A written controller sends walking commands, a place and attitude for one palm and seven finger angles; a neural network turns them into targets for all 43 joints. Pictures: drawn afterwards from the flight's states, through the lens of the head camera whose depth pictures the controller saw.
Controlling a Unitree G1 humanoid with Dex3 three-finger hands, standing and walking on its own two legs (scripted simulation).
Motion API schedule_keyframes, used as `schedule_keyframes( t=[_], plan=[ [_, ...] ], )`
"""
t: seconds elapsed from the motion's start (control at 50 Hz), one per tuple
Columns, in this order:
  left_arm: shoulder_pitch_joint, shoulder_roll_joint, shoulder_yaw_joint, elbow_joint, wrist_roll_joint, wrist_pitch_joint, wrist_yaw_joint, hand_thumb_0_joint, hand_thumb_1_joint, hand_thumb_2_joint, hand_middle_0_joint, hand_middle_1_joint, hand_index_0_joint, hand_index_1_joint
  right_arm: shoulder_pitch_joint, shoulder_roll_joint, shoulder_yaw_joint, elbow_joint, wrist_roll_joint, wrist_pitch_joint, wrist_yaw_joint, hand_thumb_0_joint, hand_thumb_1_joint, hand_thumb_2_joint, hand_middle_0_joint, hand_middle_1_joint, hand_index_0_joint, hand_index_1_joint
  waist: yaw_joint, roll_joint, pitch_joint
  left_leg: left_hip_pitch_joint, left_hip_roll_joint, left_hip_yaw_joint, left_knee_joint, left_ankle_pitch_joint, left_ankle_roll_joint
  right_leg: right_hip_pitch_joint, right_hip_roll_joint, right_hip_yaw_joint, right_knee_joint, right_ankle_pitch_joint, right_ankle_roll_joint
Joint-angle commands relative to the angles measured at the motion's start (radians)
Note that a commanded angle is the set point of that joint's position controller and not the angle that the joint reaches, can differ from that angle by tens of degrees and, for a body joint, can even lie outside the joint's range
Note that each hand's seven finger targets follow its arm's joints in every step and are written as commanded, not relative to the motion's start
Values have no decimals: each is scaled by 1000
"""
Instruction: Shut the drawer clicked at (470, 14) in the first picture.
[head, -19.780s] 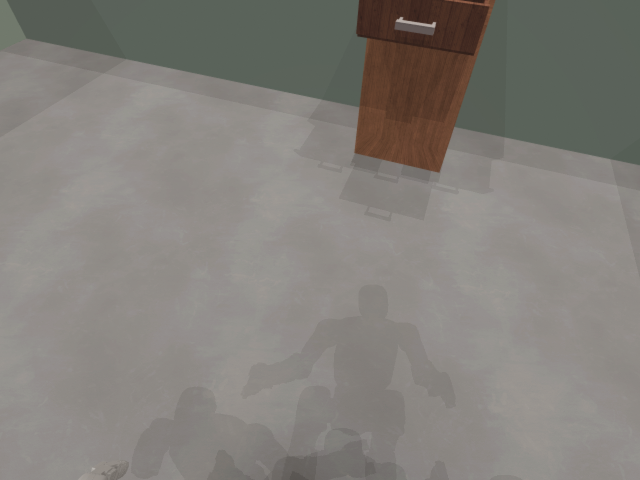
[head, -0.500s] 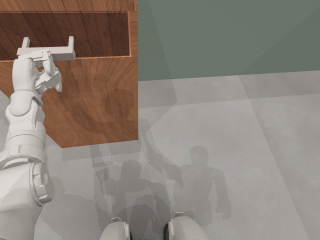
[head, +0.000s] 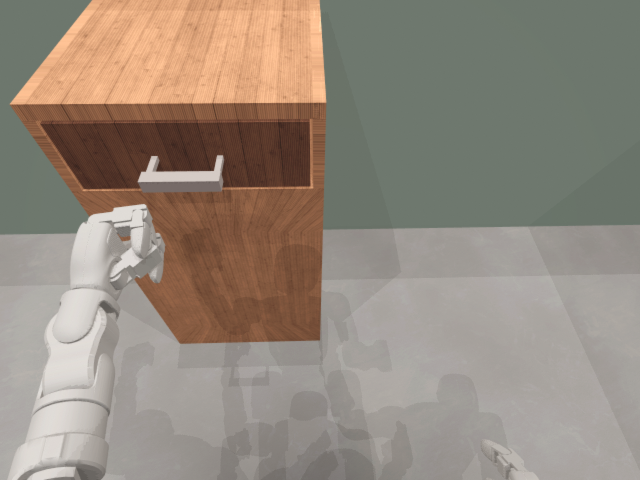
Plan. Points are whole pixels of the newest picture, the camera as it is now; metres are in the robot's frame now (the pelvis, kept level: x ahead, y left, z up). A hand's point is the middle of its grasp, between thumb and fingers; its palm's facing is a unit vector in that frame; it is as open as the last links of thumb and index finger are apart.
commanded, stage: draw the hand back to the body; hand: left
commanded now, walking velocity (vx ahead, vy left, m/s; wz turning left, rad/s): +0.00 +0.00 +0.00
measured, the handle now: (184, 171) +0.56 +0.23 +0.04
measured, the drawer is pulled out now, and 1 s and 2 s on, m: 0.00 0.00 0.00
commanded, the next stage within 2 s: step back with the hand held close in 0.94 s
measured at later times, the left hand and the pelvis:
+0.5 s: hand (77, 334) +0.24 +0.22 +0.15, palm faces +0.34 -0.89 -0.30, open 3.3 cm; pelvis -0.01 -0.01 +0.03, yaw +1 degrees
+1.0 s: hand (2, 425) +0.16 +0.22 +0.18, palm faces +0.43 -0.82 -0.38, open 3.2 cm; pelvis -0.02 -0.02 +0.03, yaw +1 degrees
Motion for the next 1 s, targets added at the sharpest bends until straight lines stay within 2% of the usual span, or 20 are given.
schedule_keyframes(
  t=[0.0, 0.04, 0.06, 0.08, 0.12, 0.14, 0.2, 0.22, 0.28, 0.38, 0.4, 0.44, 0.46, 0.5, 0.74, 0.78, 0.82, 0.9, 0.94, 0.98],
  plan=[
    [-197, 187, 45, -292, -41, -12, -21, 0, 900, 900, -1400, -1600, -1400, -1600, -16, -144, -49, -126, 12, -64, -26, 0, -900, -900, 200, 300, 200, 300, 2, 4, -243, 232, -12, -47, -110, 478, 4, 179, 28, 0, -63, 460, -18],
    [-173, 180, 42, -345, -45, 8, -30, 0, 900, 900, -1400, -1600, -1400, -1600, -46, -139, -45, -137, 15, -79, -29, 0, -900, -900, 200, 300, 200, 300, 11, 10, -226, 245, -17, -47, -134, 434, 2, 191, 25, -3, -79, 430, -19],
    [-139, 258, 5, -451, 85, 21, 90, 0, 900, 900, -1400, -1600, -1400, -1600, -111, -130, -49, -154, 8, -68, -39, 0, -900, -900, 200, 300, 200, 300, 64, 36, -226, 303, -30, -35, -176, 419, 7, 234, -3, 35, -136, 384, -33],
    [-62, 193, -13, -455, 95, 45, 153, 0, 900, 900, -1400, -1600, -1400, -1600, -120, -119, -45, -161, 4, -69, -49, 0, -900, -900, 200, 300, 200, 300, 46, 2, -177, 306, -25, -31, -205, 375, 5, 234, -4, 26, -160, 360, -30],
    [-33, 164, -45, -501, 121, 77, 225, 0, 900, 900, -1400, -1600, -1400, -1600, -143, -116, -35, -149, 4, -66, -59, 0, -900, -900, 200, 300, 200, 300, 45, -1, -129, 330, -22, -33, -249, 342, 4, 266, -3, 28, -196, 337, -30],
    [2, 178, -27, -505, 127, 90, 250, 0, 900, 900, -1400, -1600, -1400, -1600, -152, -118, -32, -145, 1, -63, -63, 0, -900, -900, 200, 300, 200, 300, 52, -26, -108, 336, -22, -32, -268, 335, 7, 285, -3, 26, -212, 338, -28],
    [5, 199, -16, -598, 149, 98, 292, 0, 900, 900, -1400, -1600, -1400, -1600, -182, -115, -25, -135, -7, -72, -73, 0, -900, -900, 200, 300, 200, 300, 58, -21, -88, 382, -25, -30, -314, 333, 10, 333, -3, 32, -257, 330, -28],
    [41, 173, -29, -612, 151, 102, 297, 0, 900, 900, -1400, -1600, -1400, -1600, -188, -108, -22, -136, -9, -74, -74, 0, -900, -900, 200, 300, 200, 300, 61, -7, -83, 405, -25, -29, -329, 342, 9, 347, -4, 29, -265, 332, -28],
    [94, 169, -23, -669, 159, 107, 313, 0, 900, 900, -1400, -1600, -1400, -1600, -207, -102, -18, -129, -16, -86, -74, 0, -900, -900, 200, 300, 200, 300, 70, 11, -54, 446, -27, -23, -360, 363, 10, 379, -5, 30, -299, 349, -27],
    [248, 157, -4, -764, 159, 107, 315, 0, 900, 900, -1400, -1600, -1400, -1600, -223, -92, -18, -123, -26, -100, -66, 0, -900, -900, 200, 300, 200, 300, 84, 11, -18, 480, -27, -17, -392, 402, 9, 428, -5, 28, -334, 382, -25],
    [289, 166, 6, -772, 159, 106, 313, 0, 900, 900, -1400, -1600, -1400, -1600, -227, -95, -19, -121, -28, -104, -63, 0, -900, -900, 200, 300, 200, 300, 88, -7, 0, 475, -27, -19, -396, 399, 8, 427, -1, 30, -347, 375, -25],
    [344, 164, 18, -840, 158, 99, 312, 0, 900, 900, -1400, -1600, -1400, -1600, -230, -89, -20, -127, -30, -110, -58, 0, -900, -900, 200, 300, 200, 300, 93, 26, -11, 489, -27, -19, -400, 424, 6, 448, -5, 29, -344, 398, -25],
    [380, 166, 28, -859, 158, 98, 313, 0, 900, 900, -1400, -1600, -1400, -1600, -230, -87, -23, -128, -32, -112, -57, 0, -900, -900, 200, 300, 200, 300, 95, 20, -14, 495, -27, -15, -399, 430, 7, 451, -6, 30, -346, 406, -23],
    [439, 172, 43, -893, 159, 95, 312, 0, 900, 900, -1400, -1600, -1400, -1600, -235, -88, -25, -127, -34, -118, -54, 0, -900, -900, 200, 300, 200, 300, 99, -10, 11, 489, -25, -17, -401, 431, 7, 447, -2, 27, -355, 401, -22],
    [736, 187, 127, -1123, 159, 58, 325, 0, 900, 900, -1400, -1600, -1400, -1600, -234, -69, -39, -133, -36, -172, -62, 0, -900, -900, 200, 300, 200, 300, 118, -6, 57, 477, -21, -8, -383, 371, 13, 416, -8, 37, -377, 343, -14],
    [720, 154, 100, -1077, 162, 60, 324, 0, 900, 900, -1400, -1600, -1400, -1600, -225, -71, -39, -119, -37, -175, -63, 0, -900, -900, 200, 300, 200, 300, 104, -43, 110, 461, -22, -10, -385, 340, 14, 384, -8, 35, -389, 302, -11],
    [686, 150, 87, -1059, 165, 60, 325, 0, 900, 900, -1400, -1600, -1400, -1600, -223, -77, -42, -115, -35, -179, -69, 0, -900, -900, 200, 300, 200, 300, 97, -29, 142, 461, -21, -11, -391, 293, 14, 354, -9, 39, -407, 235, -10],
    [669, 167, 104, -1055, 166, 50, 330, 0, 900, 900, -1400, -1600, -1400, -1600, -227, -75, -42, -111, -37, -189, -77, 0, -900, -900, 200, 300, 200, 300, 109, -31, 123, 470, -24, -18, -393, 276, 17, 362, -10, 45, -416, 202, -13],
    [674, 166, 104, -1069, 165, 46, 331, 0, 900, 900, -1400, -1600, -1400, -1600, -228, -71, -40, -113, -39, -194, -78, 0, -900, -900, 200, 300, 200, 300, 113, 2, 106, 471, -25, -18, -394, 283, 16, 380, -15, 46, -406, 216, -15],
    [680, 173, 111, -1091, 167, 42, 335, 0, 900, 900, -1400, -1600, -1400, -1600, -228, -73, -40, -114, -40, -201, -78, 0, -900, -900, 200, 300, 200, 300, 117, -2, 74, 476, -25, -20, -392, 310, 15, 403, -13, 43, -392, 252, -17]
  ],
)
